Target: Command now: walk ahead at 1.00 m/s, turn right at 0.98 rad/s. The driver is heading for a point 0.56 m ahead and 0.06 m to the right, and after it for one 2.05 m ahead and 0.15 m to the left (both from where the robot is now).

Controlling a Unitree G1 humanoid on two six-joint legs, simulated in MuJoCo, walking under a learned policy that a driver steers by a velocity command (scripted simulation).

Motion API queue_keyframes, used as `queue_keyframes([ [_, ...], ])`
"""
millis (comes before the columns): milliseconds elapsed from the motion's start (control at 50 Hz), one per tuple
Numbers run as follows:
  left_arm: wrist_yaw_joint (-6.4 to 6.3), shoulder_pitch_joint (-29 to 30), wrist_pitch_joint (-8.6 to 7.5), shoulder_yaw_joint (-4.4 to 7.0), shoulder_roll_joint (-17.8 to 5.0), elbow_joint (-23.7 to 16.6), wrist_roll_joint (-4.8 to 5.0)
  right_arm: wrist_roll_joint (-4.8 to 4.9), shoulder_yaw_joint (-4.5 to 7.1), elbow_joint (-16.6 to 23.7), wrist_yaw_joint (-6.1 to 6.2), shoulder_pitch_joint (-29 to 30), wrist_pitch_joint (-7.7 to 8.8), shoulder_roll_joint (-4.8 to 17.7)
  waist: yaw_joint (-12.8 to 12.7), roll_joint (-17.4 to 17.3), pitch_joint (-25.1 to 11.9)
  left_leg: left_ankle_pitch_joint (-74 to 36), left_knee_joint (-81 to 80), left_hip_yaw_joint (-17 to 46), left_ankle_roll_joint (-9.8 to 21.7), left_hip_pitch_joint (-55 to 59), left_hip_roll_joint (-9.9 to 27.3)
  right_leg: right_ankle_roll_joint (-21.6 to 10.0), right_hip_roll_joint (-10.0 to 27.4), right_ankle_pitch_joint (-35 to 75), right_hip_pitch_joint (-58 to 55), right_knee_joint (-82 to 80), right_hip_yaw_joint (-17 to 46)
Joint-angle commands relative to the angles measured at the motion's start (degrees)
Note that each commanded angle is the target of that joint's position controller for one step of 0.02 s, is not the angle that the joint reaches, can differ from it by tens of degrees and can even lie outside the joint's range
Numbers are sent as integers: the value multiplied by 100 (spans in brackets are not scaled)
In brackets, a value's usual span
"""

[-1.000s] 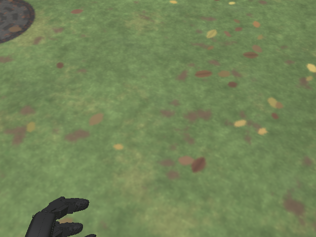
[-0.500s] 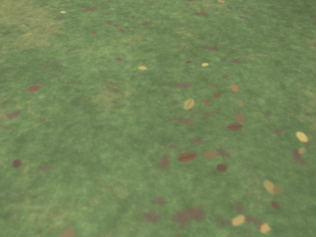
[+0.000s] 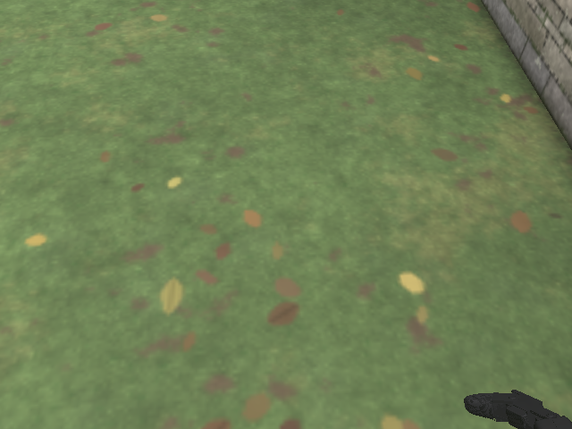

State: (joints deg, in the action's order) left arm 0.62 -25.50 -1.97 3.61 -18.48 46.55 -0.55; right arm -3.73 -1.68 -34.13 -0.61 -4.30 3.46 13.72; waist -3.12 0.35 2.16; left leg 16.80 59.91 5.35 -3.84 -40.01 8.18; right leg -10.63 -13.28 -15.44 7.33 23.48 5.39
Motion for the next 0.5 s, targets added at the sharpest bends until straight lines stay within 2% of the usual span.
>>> queue_keyframes([
  [20,19,648,-232,280,-952,-601,34,126,122,492,-72,470,-22,541,224,-119,337,-1596,-1499,-464,-35,1266,-255,-631,1173,1391,1683,-1409,1546],
  [80,46,408,-235,345,-1062,-519,106,239,155,536,-70,676,8,675,-26,112,70,-2247,-2369,-451,109,1826,-530,-352,1345,2309,998,-1137,1730],
  [120,-9,396,-204,377,-1133,-510,85,237,236,479,-18,455,31,885,74,176,-109,-1859,-2882,-333,177,2234,-701,-131,1416,2982,376,-565,1912],
  [140,-19,441,-194,404,-1269,-515,44,243,339,333,43,-38,46,1115,308,154,-461,-1295,-2901,-343,227,2765,-878,0,1393,3745,106,123,1918],
  [160,7,619,-197,428,-1437,-525,18,247,459,127,119,-957,74,1336,883,24,-982,-820,-2959,-449,286,3776,-928,142,1233,4102,200,1308,1737],
  [180,30,854,-264,351,-1173,-602,-9,179,603,-120,246,-2197,104,1631,1484,-100,-1554,-44,-2747,-75,415,5233,-409,262,999,3474,1027,2911,1492],
  [200,-8,809,-327,88,-148,-839,39,-47,708,-254,336,-2984,136,2020,1469,-1528,-2117,2192,-3296,1978,608,6555,1260,303,449,-984,2543,4850,887],
  [220,-6,300,-285,-33,-156,-1135,201,-36,780,-146,258,-2210,98,2211,731,-2724,-2503,3201,-4610,5006,1040,6432,2042,335,502,-1333,3580,5772,399],
  [240,-36,775,-153,9,-561,-908,6,17,681,30,226,-1420,53,1513,729,-1304,-1442,3675,-4681,4198,1075,5470,1661,341,1035,-599,3859,5917,237],
  [260,45,1074,-88,42,-675,-926,-94,69,592,-16,197,-1221,28,1162,699,-644,-905,2735,-4533,3015,1019,4771,1392,395,1275,-221,3774,5619,55],
  [280,140,1252,-20,47,-639,-923,-124,49,559,-150,175,-1235,22,1024,642,-309,-588,1695,-4557,2167,915,4264,1135,458,1461,-107,3611,5414,-4],
  [300,234,1383,48,22,-503,-1031,-173,82,531,-349,188,-1402,59,990,569,-416,-349,1097,-4626,1530,872,3896,969,503,1617,-95,3560,5294,7],
  [320,305,1453,132,-29,-360,-1096,-177,140,517,-525,150,-1518,114,916,494,-553,-158,672,-4735,1065,797,3655,877,542,1750,-62,3563,5225,-19],
  [340,344,1624,194,-69,-235,-1184,-170,212,489,-685,102,-1637,169,778,463,-524,-47,197,-4836,629,694,3603,764,538,1821,43,3669,5219,-59],
  [360,376,1712,234,-103,-182,-1310,-158,248,492,-741,60,-1663,230,802,391,-621,-35,-293,-4891,343,715,3581,844,556,1858,237,3793,5184,-104],
  [400,405,2105,259,-143,-195,-1523,-151,246,487,-831,15,-1605,310,782,310,-531,107,-1120,-5079,-411,691,3398,754,593,1877,753,3857,4910,-222],
  [420,412,2291,238,-179,-175,-1605,-155,206,466,-884,5,-1653,353,755,296,-471,206,-1375,-5207,-613,727,3219,629,593,1823,992,3772,4550,-145],
  [460,432,2570,176,-243,-163,-1677,-148,158,457,-1049,-14,-1826,398,820,264,-293,508,-1888,-5543,-1077,787,3060,431,519,1557,1364,3492,3420,-204],
  [500,496,2996,89,-303,-164,-1754,-148,213,488,-1222,0,-2103,368,1046,365,-174,725,-2509,-5973,-1260,893,3089,456,372,1349,1468,2923,2283,-748],
])
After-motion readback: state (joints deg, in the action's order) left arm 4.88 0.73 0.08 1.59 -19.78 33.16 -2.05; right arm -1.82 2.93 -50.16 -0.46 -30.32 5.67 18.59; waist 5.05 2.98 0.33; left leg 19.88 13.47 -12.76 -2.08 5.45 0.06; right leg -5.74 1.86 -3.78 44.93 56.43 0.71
